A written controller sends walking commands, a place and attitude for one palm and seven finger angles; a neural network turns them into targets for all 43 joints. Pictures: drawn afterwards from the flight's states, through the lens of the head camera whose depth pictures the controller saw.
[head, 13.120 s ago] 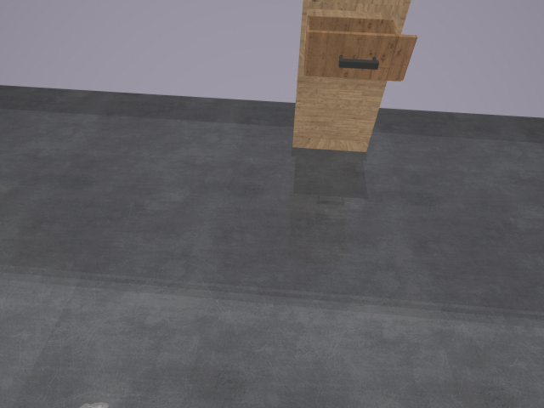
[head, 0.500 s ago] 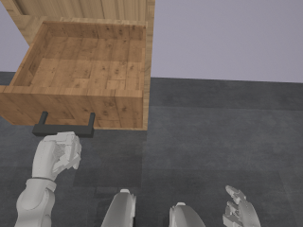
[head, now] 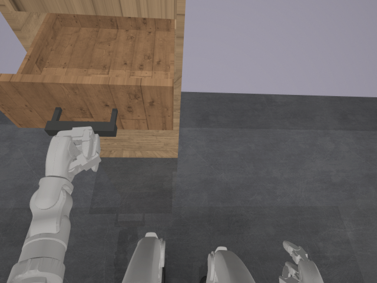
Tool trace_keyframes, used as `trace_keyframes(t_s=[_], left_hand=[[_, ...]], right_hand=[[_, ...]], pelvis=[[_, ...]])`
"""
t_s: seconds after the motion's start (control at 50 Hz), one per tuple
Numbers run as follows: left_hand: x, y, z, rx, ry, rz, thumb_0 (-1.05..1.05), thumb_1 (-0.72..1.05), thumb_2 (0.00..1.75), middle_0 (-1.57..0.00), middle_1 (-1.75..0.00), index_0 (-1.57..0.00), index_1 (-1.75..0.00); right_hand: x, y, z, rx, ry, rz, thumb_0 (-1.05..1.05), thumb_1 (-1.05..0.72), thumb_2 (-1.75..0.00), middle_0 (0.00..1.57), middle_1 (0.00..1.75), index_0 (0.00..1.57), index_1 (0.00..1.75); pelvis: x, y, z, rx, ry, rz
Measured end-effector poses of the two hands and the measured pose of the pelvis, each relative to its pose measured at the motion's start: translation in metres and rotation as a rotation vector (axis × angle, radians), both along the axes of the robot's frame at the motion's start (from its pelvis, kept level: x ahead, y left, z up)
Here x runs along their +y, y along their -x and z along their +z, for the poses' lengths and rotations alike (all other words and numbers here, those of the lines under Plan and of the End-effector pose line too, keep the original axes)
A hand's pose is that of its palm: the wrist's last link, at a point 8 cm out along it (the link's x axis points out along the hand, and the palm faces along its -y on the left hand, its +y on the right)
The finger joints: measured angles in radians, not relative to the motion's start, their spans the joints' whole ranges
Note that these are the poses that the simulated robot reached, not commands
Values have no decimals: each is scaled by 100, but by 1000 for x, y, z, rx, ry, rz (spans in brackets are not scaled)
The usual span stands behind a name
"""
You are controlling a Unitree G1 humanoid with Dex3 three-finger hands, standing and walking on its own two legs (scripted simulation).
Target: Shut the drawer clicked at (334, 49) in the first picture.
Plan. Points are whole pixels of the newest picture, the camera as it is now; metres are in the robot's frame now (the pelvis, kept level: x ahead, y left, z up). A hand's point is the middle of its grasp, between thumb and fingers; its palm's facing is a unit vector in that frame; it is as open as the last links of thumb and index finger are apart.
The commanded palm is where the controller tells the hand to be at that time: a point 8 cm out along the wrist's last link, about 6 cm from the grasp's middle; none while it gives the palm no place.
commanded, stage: push the drawer shut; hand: left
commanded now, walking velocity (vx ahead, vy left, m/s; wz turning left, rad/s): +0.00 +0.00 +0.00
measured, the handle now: (84, 120) +0.44 +0.25 +0.04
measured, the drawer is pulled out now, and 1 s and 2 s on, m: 0.22 0.11 0.00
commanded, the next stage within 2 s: none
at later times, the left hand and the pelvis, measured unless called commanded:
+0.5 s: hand (100, 130) +0.42 +0.21 +0.03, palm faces +0.04 -1.00 -0.04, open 2.9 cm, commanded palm +0.41 +0.26 +0.04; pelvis +0.01 +0.01 +0.00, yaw -1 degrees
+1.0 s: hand (105, 109) +0.47 +0.22 +0.03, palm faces +0.04 -1.00 -0.03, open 3.1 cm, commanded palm +0.48 +0.25 +0.04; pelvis +0.00 +0.00 -0.01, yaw -2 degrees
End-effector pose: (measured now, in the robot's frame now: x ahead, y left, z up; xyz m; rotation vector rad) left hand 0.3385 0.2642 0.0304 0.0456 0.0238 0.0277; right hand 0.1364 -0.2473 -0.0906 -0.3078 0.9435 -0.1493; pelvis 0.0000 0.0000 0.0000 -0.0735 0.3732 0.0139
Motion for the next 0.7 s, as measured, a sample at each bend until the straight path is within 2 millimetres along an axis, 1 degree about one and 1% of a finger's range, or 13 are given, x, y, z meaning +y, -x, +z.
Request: trace_keyframes(t_s=[0.16,0.28,0.56,0.7], left_hand=[[2,-22,-1,-1,4,0,-3,74,89,-140,-160,-140,-160],[2,-35,-1,-2,7,1,-3,74,89,-140,-160,-140,-160],[4,-62,0,-6,7,8,-2,74,89,-140,-160,-140,-160],[6,-79,0,-8,8,9,-2,72,89,-140,-160,-140,-160]], right_hand=[[-2,20,-3,76,8,-29,1,-91,-90,21,30,20,30],[-3,32,-4,127,10,-49,1,-91,-90,21,30,20,30],[-3,43,-7,181,12,-66,1,-91,-90,21,30,20,30],[-5,51,-11,207,21,-65,1,-91,-90,21,30,20,30]], pelvis=[[4,-2,1,12,1,-6],[6,-4,3,20,0,-10],[8,-5,2,32,4,-13],[6,-2,-3,43,7,-10]])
